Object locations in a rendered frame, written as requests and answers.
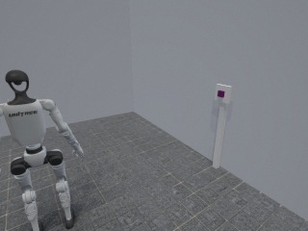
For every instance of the right robot forearm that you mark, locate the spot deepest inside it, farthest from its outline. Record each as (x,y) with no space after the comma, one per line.
(70,138)

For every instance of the right robot upper arm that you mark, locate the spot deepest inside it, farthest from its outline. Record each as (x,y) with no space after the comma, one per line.
(49,105)

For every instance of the robot left thigh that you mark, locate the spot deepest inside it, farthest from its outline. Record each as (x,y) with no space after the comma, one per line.
(22,176)

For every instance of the button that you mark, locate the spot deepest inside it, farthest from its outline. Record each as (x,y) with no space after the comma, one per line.
(221,93)

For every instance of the robot right hand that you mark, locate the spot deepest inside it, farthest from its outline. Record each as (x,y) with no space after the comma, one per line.
(80,152)

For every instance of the robot right thigh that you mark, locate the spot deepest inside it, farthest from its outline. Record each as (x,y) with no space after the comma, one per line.
(56,159)

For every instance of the panel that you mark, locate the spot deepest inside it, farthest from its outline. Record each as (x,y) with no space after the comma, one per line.
(223,106)

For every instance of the robot thigh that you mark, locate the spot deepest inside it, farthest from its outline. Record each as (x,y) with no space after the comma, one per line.
(56,159)
(22,176)

